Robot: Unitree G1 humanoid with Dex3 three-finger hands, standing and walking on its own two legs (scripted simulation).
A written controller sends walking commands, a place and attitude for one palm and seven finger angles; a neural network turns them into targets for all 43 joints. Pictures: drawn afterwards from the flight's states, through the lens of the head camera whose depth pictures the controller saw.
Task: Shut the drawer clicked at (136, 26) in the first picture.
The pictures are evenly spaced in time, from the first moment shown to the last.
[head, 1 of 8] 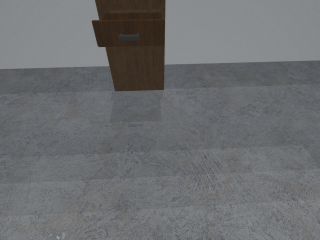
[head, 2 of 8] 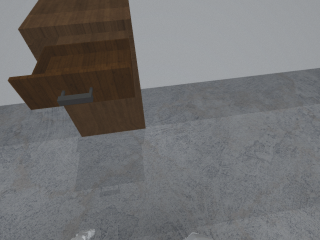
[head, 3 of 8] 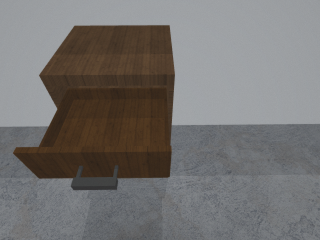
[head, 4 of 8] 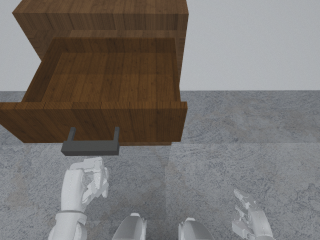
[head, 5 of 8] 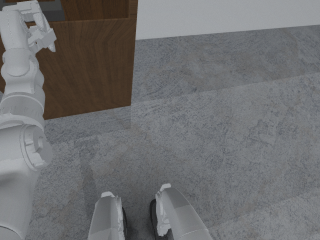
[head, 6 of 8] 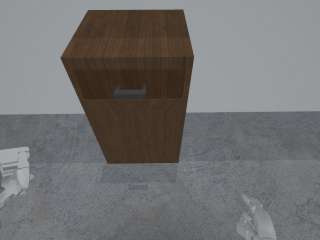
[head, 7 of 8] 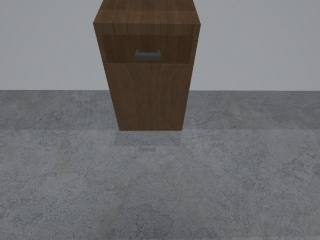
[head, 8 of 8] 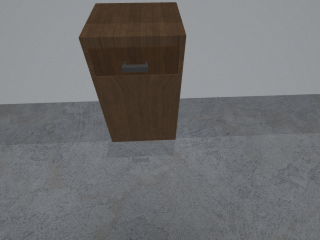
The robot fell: no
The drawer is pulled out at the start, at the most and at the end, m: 0.30 0.30 0.00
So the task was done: yes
